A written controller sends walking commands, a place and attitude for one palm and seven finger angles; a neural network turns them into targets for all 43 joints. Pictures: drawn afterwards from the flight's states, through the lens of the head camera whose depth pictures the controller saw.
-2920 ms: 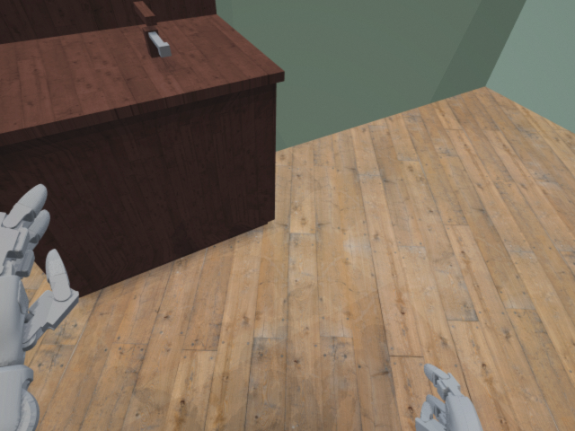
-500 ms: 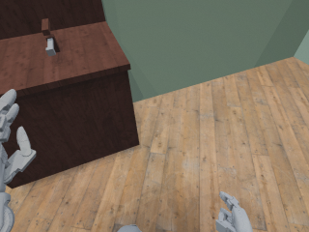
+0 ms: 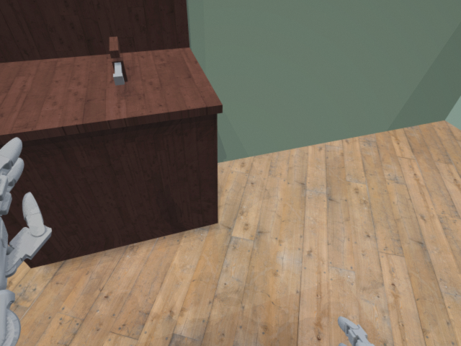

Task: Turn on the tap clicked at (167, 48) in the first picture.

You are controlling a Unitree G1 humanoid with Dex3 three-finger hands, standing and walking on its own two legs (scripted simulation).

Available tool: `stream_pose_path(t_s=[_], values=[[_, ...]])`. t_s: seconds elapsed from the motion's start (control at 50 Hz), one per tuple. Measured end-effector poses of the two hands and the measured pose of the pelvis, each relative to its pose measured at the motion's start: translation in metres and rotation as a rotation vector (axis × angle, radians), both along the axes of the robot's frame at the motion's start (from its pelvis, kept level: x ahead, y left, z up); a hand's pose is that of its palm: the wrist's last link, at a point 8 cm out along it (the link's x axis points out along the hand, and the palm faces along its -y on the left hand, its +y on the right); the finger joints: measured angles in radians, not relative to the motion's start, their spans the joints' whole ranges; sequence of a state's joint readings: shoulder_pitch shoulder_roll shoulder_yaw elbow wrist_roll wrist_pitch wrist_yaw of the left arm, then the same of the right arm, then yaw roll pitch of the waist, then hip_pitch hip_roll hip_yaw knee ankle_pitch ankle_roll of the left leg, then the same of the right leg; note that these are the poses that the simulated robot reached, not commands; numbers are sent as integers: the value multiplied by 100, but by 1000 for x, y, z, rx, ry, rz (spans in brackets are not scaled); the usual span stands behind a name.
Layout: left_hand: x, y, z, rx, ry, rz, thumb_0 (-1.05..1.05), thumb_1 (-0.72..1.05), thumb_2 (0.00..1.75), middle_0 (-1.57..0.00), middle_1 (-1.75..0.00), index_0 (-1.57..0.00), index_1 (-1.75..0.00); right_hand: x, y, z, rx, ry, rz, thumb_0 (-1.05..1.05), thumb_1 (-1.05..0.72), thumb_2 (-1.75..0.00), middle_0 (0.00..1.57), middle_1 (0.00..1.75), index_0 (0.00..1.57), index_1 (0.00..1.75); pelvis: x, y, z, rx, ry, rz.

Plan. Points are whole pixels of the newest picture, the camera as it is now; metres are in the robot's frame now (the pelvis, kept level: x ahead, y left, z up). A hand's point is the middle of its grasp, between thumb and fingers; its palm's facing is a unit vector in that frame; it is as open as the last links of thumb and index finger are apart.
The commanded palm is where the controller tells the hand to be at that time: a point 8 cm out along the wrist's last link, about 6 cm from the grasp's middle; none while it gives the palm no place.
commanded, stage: take the last steps up to it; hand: left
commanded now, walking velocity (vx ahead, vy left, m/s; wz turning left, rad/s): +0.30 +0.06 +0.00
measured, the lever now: (118, 79) +0.85 +0.40 +0.08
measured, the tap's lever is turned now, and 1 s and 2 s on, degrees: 0 0 0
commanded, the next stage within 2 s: come to a stop and stand still in 2.00 s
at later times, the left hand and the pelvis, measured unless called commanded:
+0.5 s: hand (74, 197) +0.27 +0.25 +0.17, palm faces +0.41 -0.81 -0.43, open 7.4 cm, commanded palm +0.22 +0.29 +0.18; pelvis +0.07 +0.01 +0.00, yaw +0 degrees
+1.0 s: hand (102, 143) +0.40 +0.26 +0.17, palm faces +0.41 -0.77 -0.48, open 7.4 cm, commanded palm +0.35 +0.29 +0.18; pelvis +0.18 +0.01 -0.01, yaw -1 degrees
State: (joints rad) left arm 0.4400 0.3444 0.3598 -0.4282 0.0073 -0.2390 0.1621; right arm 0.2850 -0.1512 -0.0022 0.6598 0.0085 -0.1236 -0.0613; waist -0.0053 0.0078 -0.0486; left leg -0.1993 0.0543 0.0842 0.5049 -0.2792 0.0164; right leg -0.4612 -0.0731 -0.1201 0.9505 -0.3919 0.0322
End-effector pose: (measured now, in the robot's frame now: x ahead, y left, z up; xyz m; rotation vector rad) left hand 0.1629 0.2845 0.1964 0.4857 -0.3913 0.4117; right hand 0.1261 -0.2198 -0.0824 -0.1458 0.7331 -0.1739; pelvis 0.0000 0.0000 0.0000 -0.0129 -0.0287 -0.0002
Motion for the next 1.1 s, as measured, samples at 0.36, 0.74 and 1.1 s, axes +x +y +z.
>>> stream_pose_path(t_s=[0.36, 0.74, 1.1], values=[[46, -27, -8, 38, 144, -29, 2, 89, 90, -22, -30, -21, -30, 44, -45, -6, -61, 103, 21, 1, -90, -90, 20, 30, 20, 30, 32, -16, 6, 49, 35, 13], [136, 32, -1, -10, -1, -70, 2, 89, 90, -21, -30, -21, -30, 142, 53, 15, -6, -20, 47, 1, -90, -90, 20, 29, 20, 30, 114, 37, 2, -18, 31, -13], [226, -17, -16, 16, 97, -43, 2, 89, 90, -21, -30, -21, -30, 219, -14, -27, -21, 88, 35, 1, -90, -90, 20, 30, 20, 30, 199, 0, -13, 12, 22, -10]])
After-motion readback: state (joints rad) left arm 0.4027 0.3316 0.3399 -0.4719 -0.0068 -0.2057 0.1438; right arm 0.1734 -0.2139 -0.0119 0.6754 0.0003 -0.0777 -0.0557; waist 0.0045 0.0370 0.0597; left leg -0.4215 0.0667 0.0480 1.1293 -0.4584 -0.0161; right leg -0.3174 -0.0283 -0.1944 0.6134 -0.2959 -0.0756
